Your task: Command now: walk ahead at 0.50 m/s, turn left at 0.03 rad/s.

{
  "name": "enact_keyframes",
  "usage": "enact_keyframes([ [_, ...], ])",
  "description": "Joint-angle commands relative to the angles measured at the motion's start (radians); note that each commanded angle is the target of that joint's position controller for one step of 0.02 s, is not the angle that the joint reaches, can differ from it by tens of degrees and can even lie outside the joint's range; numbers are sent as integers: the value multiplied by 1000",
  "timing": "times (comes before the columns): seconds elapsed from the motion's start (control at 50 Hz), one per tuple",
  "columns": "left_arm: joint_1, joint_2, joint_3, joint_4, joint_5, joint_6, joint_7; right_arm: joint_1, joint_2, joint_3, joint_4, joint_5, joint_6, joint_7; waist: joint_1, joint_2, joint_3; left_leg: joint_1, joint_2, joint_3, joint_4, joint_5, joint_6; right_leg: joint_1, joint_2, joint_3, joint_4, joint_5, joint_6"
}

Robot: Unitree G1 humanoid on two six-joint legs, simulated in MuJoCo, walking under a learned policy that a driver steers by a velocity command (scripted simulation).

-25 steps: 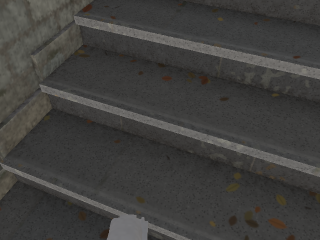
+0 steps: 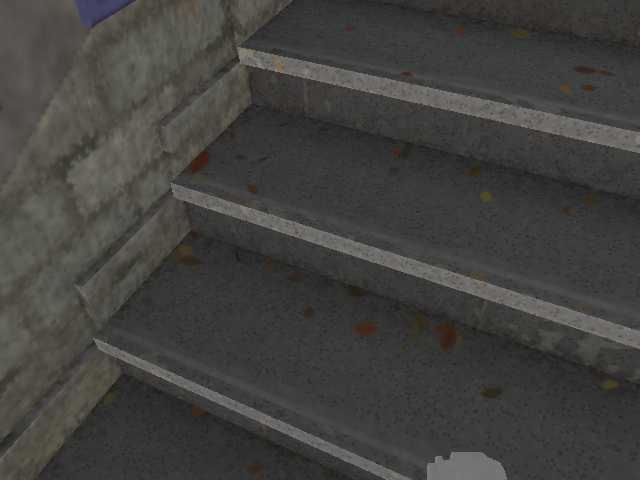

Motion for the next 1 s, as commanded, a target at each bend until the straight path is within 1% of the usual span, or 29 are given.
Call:
enact_keyframes([
  [0.02,-127,-54,-22,-147,-36,30,61,-80,-182,-50,-89,167,-48,-85,40,115,170,-364,222,-141,-549,297,182,555,14,-200,-470,-221,118],
  [0.04,-78,-59,-29,-118,-53,45,78,-55,-176,-38,-89,166,-47,-129,49,79,183,-300,238,-72,-515,518,169,648,8,-243,-561,-323,113],
  [0.06,-106,34,-2,-143,-9,46,10,-100,-247,-24,-122,77,-66,-9,103,158,85,-198,303,-70,-365,967,236,670,89,-217,-526,-228,150],
  [0.1,35,164,52,-118,-4,30,-9,-137,-317,-69,-133,82,-73,53,139,165,-40,171,292,18,-99,1551,235,666,178,-214,-808,-186,97],
  [0.12,164,192,62,-59,-3,25,-9,20,-208,-63,-113,26,-70,55,68,-14,-202,17,226,17,137,1481,176,998,132,-13,-835,100,-2],
  [0.14,331,208,68,-9,-2,29,-3,91,-184,-55,-102,-6,-52,74,129,-105,-306,-275,111,-60,348,1072,175,1268,52,365,-1102,-219,-107],
  [0.16,525,265,90,52,47,35,17,-108,-160,-70,-133,15,-22,84,230,-246,-157,-603,-34,-167,743,319,130,1316,-59,803,-1480,-660,-139],
  [0.18,532,248,89,84,52,7,37,-189,-141,-70,-172,65,-22,64,215,-278,-16,-794,-36,-302,1079,365,144,1220,-83,901,-1530,-859,-77],
  [0.2,456,199,85,106,38,-8,41,-235,-132,-66,-180,81,-31,31,159,-212,66,-828,-3,-307,1166,443,146,1069,-86,809,-1494,-756,-58],
  [0.22,359,123,70,129,38,-6,33,-283,-115,-54,-207,80,-38,12,102,-65,49,-825,-6,-289,1263,458,155,989,-75,711,-1463,-590,-65],
  [0.26,207,8,39,140,43,0,18,-328,-76,-29,-238,64,-35,-8,0,61,51,-871,42,-262,1320,471,176,854,-49,538,-1451,-426,-17],
  [0.3,158,-47,18,162,19,-21,19,-317,-77,-17,-237,40,-13,-17,-44,-28,23,-920,64,-212,1356,371,169,825,9,383,-1469,-277,-24],
  [0.38,286,42,25,185,82,-48,4,-434,-125,-5,-297,49,6,2,9,-34,36,-873,117,-18,1252,388,112,730,54,225,-1533,-151,-19],
  [0.46,642,14,17,315,69,-46,18,-587,-74,26,-357,30,4,-20,129,-108,93,-1366,116,-52,1543,189,85,1209,-51,437,-1479,-95,-106],
  [0.52,678,-20,5,353,98,-43,28,-712,-61,47,-429,38,-14,-31,139,-101,160,-1544,139,-70,1531,89,120,1347,-85,461,-1471,-50,-86],
  [0.56,660,-24,0,345,92,-49,12,-860,-60,49,-502,35,9,-43,142,-59,161,-1379,174,3,1209,203,96,1202,-62,467,-1571,-63,-76],
  [0.6,531,-14,3,272,30,-41,-34,-1074,-1,68,-602,24,61,-27,122,-81,189,-788,178,108,911,67,57,709,-80,386,-1834,-36,-102],
  [0.64,501,63,17,230,16,-72,-42,-951,5,56,-615,76,76,2,18,-177,106,-413,73,179,919,163,26,717,-129,312,-1783,731,-90],
  [0.68,459,202,79,184,-29,-94,-48,-754,-161,-11,-546,86,63,5,-66,-177,-15,-360,-22,178,564,-18,49,1146,-129,245,-1567,1390,-32],
  [0.7,462,182,97,189,5,-94,-55,-517,-187,-36,-491,69,42,-13,-118,-135,-152,-97,33,10,445,159,95,1143,-74,241,-1285,1328,30],
  [0.72,643,-3,54,193,66,-92,-61,-321,-177,-26,-435,102,22,-12,-83,190,-497,466,281,-498,262,203,331,730,66,251,-987,781,53],
  [0.74,563,-20,70,224,29,-60,-65,-92,-199,-31,-365,60,27,-31,-186,296,-438,450,462,-917,-34,-53,391,530,208,277,-471,21,87],
  [0.76,413,40,110,200,-7,-41,-64,-128,-250,-46,-330,37,-1,-49,-182,188,-130,141,431,-900,-121,-254,283,376,173,292,-132,137,83],
  [0.78,367,33,122,180,-12,-44,-42,-279,-257,-56,-315,76,-29,-54,-85,132,9,-79,432,-700,-99,-207,260,375,102,211,-28,178,83],
  [0.82,298,-11,105,151,14,-44,-14,-410,-8,-1,-260,92,-34,-34,18,-67,-32,-174,460,-402,-68,251,241,427,68,145,85,114,6],
  [0.84,261,-38,100,118,15,-29,-15,-460,77,20,-257,104,-37,-30,68,-71,-6,-229,430,-294,-97,357,217,416,47,136,92,68,-25],
  [0.86,238,-67,92,96,8,-13,-16,-499,91,24,-253,107,-43,-39,104,-27,15,-243,380,-175,-113,438,193,379,44,140,53,-21,-43],
  [0.9,183,-92,62,40,1,9,-24,-467,61,4,-227,75,-60,-57,129,2,-1,-190,326,25,-128,505,154,291,14,95,-3,-66,-50],
  [1.0,146,49,90,53,-28,14,-65,-542,-79,-22,-306,15,-69,-57,127,23,-35,-276,246,244,-220,649,185,416,9,-26,14,93,63],
])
